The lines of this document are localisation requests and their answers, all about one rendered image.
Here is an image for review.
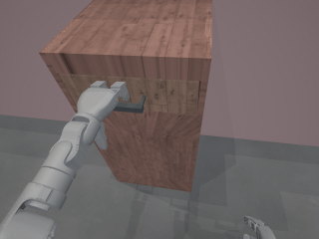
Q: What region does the cabinet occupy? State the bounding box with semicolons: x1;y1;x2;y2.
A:
39;0;212;192

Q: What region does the left robot upper arm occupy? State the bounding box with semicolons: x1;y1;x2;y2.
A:
0;209;58;239

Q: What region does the left robot forearm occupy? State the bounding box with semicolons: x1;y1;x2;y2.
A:
0;113;101;236

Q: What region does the drawer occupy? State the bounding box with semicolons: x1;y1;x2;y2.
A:
59;73;199;115

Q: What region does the handle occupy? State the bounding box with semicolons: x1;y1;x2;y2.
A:
113;95;146;114

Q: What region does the robot right hand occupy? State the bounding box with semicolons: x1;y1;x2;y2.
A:
243;216;276;239

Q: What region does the robot left hand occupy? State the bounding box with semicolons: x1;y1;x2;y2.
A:
77;81;130;150

